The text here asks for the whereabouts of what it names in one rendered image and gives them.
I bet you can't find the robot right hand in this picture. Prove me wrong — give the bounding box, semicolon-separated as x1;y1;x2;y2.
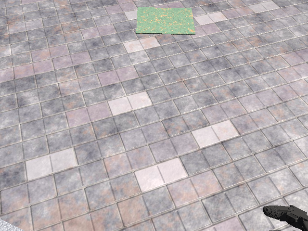
263;205;308;231

